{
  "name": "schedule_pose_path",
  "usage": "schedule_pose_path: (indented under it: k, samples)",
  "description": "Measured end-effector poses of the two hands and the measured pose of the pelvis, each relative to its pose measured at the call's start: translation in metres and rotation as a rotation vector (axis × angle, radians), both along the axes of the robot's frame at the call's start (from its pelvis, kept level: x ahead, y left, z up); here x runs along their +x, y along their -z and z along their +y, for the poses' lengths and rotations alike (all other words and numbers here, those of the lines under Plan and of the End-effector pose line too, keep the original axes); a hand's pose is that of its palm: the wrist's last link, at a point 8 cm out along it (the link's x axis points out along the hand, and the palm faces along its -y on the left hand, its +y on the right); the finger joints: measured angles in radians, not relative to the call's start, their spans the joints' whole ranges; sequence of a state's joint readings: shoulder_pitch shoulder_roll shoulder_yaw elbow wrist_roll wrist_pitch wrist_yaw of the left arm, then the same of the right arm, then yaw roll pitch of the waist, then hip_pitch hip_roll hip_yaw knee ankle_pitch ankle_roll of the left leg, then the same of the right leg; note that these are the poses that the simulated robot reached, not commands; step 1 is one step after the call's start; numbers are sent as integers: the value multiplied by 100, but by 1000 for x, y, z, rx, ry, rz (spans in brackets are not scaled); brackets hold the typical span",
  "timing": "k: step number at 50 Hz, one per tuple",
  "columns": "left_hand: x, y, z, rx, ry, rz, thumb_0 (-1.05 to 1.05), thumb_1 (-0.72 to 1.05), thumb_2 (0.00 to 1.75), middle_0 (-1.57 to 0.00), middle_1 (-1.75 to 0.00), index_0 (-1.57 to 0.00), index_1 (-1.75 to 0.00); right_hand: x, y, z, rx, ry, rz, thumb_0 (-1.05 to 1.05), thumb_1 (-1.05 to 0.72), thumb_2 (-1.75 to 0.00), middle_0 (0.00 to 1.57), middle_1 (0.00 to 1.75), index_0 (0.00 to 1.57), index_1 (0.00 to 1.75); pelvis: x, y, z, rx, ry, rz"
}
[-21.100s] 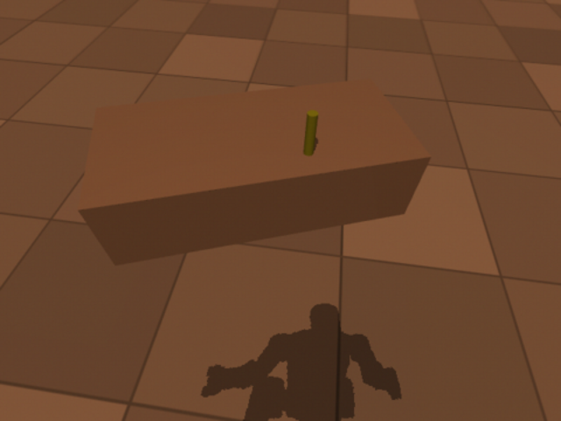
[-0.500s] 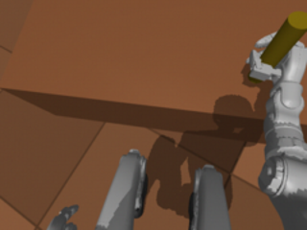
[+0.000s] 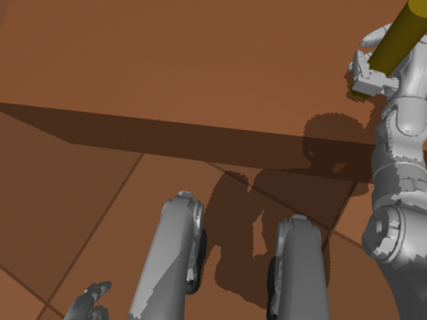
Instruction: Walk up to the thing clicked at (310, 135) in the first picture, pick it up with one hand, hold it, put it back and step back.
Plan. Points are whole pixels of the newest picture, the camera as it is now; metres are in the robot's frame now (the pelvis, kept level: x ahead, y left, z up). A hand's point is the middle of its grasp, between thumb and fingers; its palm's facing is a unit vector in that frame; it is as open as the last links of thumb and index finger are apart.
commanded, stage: lower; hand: right
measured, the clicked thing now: (387, 56) +0.55 -0.18 +0.02
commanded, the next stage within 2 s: loosen in 0.74 s
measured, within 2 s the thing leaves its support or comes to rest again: rests again in 0.44 s
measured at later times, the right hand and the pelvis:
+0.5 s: hand (358, 71) +0.56 -0.17 -0.04, palm faces +0.09 +1.00 -0.03, open 5.1 cm; pelvis -0.01 +0.00 -0.04, yaw +0 degrees
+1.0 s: hand (357, 70) +0.56 -0.17 -0.04, palm faces +0.10 +0.99 -0.03, open 5.1 cm; pelvis -0.01 +0.00 -0.06, yaw +0 degrees
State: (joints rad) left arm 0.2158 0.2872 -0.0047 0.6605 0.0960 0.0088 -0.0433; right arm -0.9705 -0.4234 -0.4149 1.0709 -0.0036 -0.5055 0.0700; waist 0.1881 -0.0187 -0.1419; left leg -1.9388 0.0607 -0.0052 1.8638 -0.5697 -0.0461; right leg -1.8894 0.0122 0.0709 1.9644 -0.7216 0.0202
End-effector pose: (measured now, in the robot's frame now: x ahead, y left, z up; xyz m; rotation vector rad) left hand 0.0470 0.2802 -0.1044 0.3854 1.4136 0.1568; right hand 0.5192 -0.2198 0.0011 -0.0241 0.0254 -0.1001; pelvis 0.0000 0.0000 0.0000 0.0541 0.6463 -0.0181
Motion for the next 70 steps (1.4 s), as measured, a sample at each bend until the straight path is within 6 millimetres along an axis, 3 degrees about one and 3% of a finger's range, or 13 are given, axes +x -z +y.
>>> schedule_pose_path:
  k: [20,47,59,70]
  samples:
    - [-33,29,2,8,-32,63,0,91,88,-20,-30,-21,-30,9,28,2,-2,-3,15,2,-19,-117,104,118,104,114,-10,34,0,2,3,4]
    - [-33,46,3,21,-21,82,0,90,88,-21,-30,-22,-30,16,40,2,-5,-1,-5,2,-18,-116,105,117,105,113,-12,54,-2,9,10,1]
    - [-39,49,3,17,-27,83,0,93,87,-21,-31,-23,-29,16,39,3,-4,-3,1,2,-12,-77,110,95,109,95,-15,58,-1,9,10,-8]
    - [-45,47,5,28,-35,96,0,91,88,-21,-30,-22,-30,18,40,2,-9,-5,0,0,6,-46,85,64,84,64,-16,58,-1,10,8,-2]
